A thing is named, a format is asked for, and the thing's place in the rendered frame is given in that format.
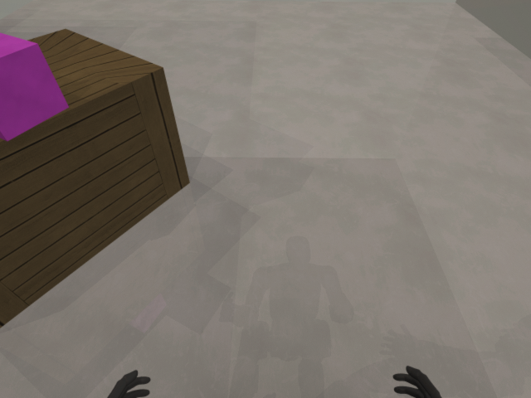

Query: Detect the pedestal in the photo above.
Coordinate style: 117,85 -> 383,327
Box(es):
0,29 -> 190,328

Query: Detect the carton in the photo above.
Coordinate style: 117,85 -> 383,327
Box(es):
0,33 -> 69,141

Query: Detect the right robot hand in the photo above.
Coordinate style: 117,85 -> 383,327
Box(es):
393,366 -> 442,398

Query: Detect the left robot hand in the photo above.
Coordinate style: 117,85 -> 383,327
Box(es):
107,370 -> 150,398

